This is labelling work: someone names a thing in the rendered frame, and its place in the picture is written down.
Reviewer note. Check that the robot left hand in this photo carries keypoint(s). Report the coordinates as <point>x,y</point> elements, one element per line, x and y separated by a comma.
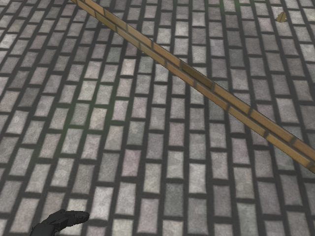
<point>59,220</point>

